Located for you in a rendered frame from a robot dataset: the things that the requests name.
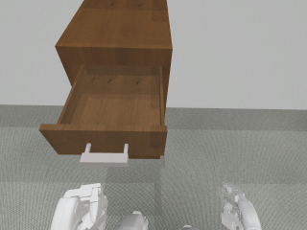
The drawer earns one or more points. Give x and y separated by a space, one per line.
109 106

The left robot shin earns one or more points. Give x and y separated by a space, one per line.
137 212

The left robot thigh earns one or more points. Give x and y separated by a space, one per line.
133 222

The handle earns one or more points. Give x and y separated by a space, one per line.
104 159

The cabinet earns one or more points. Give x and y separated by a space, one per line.
122 33

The robot left hand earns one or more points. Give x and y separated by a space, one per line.
87 204

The robot right hand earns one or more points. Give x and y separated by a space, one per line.
243 215

